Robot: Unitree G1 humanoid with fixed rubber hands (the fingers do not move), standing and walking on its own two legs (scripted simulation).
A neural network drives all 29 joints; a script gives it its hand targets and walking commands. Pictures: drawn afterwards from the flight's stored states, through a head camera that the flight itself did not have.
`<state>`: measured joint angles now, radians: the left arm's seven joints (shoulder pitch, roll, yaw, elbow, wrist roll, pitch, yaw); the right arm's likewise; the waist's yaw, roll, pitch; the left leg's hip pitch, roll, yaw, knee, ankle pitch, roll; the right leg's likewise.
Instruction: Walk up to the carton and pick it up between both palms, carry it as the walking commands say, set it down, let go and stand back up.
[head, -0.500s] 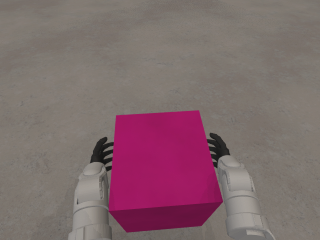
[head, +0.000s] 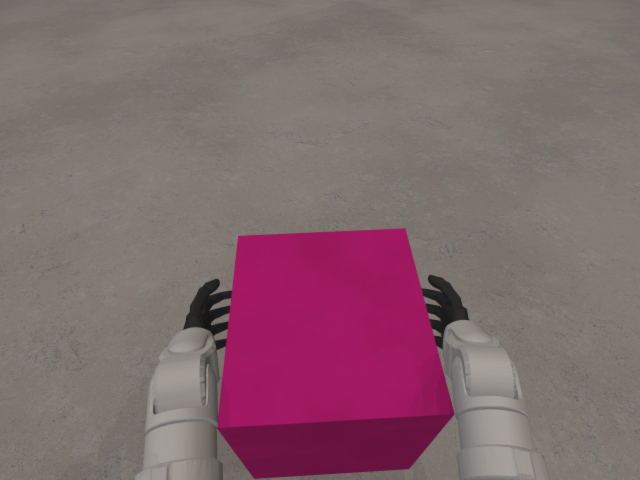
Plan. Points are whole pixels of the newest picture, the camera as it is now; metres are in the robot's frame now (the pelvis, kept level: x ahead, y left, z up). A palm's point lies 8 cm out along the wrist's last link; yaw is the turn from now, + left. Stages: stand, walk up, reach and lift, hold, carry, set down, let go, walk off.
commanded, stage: reach and lift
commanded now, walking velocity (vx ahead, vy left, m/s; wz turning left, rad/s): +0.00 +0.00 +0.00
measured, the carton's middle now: (327, 357) +0.30 +0.01 -0.04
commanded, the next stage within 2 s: hold in 1.00 s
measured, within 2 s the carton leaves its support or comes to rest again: neither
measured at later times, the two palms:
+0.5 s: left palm (204, 336) +0.29 +0.17 +0.05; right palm (458, 337) +0.28 -0.16 +0.04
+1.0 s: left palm (201, 346) +0.27 +0.17 +0.05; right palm (461, 348) +0.27 -0.15 +0.04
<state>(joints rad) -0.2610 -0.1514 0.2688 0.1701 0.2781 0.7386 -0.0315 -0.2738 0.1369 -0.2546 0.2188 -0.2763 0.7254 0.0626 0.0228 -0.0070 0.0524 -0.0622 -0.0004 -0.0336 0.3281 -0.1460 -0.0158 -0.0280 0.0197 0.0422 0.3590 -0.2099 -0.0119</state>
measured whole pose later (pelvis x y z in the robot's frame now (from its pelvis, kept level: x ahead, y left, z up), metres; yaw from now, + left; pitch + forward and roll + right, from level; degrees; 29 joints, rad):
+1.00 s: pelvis -0.01 +0.01 +0.00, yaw +0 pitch -8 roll +0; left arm -0.22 -0.14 0.23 0.14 0.25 0.75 -0.03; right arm -0.21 0.14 -0.23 0.14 -0.26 0.75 0.05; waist -0.01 -0.01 0.05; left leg -0.07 -0.01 -0.04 0.35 -0.15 0.00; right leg -0.03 0.01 0.04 0.37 -0.21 0.00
